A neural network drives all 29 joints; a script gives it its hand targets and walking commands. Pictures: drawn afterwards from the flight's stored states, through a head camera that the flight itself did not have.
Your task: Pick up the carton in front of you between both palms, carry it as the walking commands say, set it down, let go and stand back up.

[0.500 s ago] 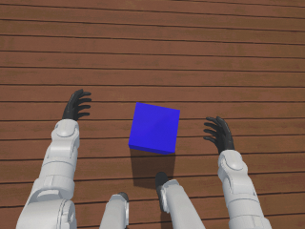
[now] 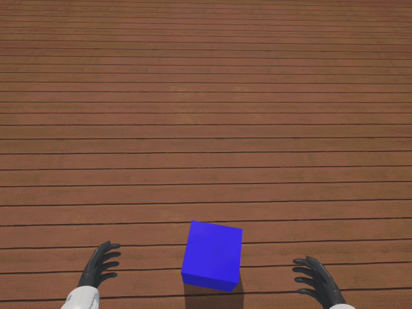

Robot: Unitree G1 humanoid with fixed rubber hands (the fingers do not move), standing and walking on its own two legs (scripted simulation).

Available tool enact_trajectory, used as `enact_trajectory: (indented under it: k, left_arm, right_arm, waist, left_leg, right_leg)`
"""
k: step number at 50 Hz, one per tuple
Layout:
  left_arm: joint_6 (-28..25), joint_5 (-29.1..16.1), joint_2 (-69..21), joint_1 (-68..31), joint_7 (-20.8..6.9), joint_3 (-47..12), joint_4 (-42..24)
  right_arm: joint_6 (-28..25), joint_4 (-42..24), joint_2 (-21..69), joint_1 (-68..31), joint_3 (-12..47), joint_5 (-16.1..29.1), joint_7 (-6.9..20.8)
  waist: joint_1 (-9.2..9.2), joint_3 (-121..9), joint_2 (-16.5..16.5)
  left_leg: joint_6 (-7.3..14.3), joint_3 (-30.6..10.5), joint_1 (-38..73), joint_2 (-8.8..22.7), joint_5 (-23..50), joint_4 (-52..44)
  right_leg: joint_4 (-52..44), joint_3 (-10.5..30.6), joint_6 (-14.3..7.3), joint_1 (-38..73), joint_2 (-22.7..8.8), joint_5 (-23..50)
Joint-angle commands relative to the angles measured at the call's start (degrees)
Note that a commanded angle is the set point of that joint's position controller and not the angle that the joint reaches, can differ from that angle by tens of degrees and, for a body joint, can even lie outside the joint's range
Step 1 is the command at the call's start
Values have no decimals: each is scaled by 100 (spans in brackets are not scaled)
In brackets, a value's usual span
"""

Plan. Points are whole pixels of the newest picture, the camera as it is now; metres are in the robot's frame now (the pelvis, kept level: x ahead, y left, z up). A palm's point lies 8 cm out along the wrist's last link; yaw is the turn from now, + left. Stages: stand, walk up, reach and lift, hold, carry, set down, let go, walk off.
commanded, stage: let go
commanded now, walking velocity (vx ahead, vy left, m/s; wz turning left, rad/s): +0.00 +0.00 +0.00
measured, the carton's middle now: (211, 257) +0.38 -0.06 -0.64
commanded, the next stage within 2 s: stand in 0.58 s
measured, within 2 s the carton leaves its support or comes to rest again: neither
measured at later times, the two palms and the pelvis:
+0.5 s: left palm out of the picture +0.16 +0.24 -0.06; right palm (326, 297) +0.16 -0.22 -0.06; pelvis -0.01 +0.01 +0.00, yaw +0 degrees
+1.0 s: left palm out of the picture +0.12 +0.29 -0.07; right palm (350, 306) +0.14 -0.29 -0.10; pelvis +0.01 -0.01 +0.00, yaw +2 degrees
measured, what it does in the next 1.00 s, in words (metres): stands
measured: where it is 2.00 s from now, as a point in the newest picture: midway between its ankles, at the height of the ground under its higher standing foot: outside the picture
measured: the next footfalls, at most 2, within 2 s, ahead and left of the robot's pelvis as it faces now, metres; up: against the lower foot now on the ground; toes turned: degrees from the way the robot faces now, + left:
none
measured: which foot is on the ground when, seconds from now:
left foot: down 0.00-1.00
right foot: down 0.00-1.00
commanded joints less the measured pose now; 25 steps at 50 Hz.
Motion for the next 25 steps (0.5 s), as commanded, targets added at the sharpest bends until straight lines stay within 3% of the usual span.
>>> enact_trajectory:
  k: [1,5,13,14,15,25]
  left_arm:
    - [-41,-26,527,358,-79,57,-659]
    - [69,-113,514,669,-185,-110,-937]
    - [380,-219,579,634,-340,-293,-1345]
    - [227,-310,555,812,-241,-314,-916]
    - [209,-260,559,771,-179,-304,-1043]
    - [418,-260,633,814,-105,-293,-934]
  right_arm:
    - [-67,-403,-486,-35,-227,-62,-10]
    - [23,-267,-514,107,-341,-172,-7]
    - [315,-224,-602,-11,-485,-309,34]
    - [603,-447,-737,-276,-484,-377,-105]
    - [681,-394,-708,-138,-458,-380,-147]
    - [1004,-507,-682,-297,-347,-370,-253]
  waist:
    - [286,-1136,202]
    - [290,-764,188]
    - [273,-21,161]
    - [318,-318,180]
    - [337,-226,316]
    - [404,33,310]
  left_leg:
    - [-61,249,-373,-180,1708,-739]
    - [-69,201,-4,-110,1907,-956]
    - [-16,141,3,-11,1390,-1205]
    - [-74,79,277,39,1887,-1001]
    - [-113,106,222,22,2033,-913]
    - [-46,138,-29,35,1828,-845]
  right_leg:
    - [-185,-7,218,2665,-82,2469]
    - [-405,-72,181,2746,-3,2212]
    - [-563,-173,147,2936,76,1416]
    - [-356,-200,164,2726,226,1239]
    - [-318,-187,135,2670,219,1156]
    - [-175,-192,129,2631,197,1022]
